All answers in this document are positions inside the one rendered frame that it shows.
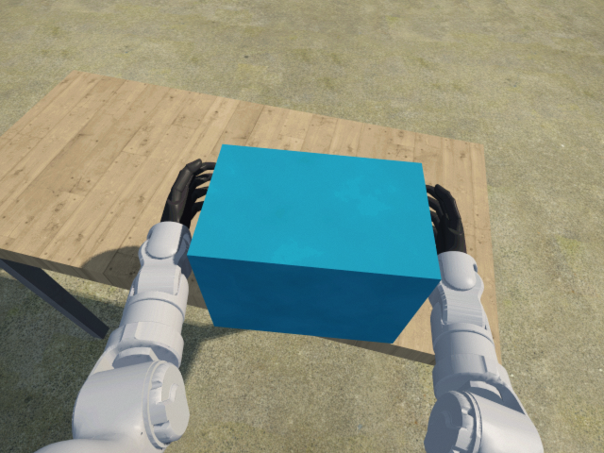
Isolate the left robot upper arm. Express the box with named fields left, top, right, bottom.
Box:
left=34, top=360, right=190, bottom=453

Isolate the left robot forearm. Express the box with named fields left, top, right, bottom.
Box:
left=72, top=222, right=192, bottom=439

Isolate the robot left hand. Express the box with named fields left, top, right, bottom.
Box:
left=160, top=159, right=216, bottom=229

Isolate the carton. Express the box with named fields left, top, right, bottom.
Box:
left=187, top=144, right=442, bottom=344

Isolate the table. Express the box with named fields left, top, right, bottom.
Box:
left=0, top=70, right=502, bottom=366

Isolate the right robot forearm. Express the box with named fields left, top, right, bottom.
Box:
left=428, top=251, right=544, bottom=453

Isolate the right robot upper arm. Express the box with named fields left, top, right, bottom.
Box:
left=424, top=390, right=543, bottom=453

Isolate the robot right hand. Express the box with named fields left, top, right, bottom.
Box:
left=426, top=184, right=467, bottom=256

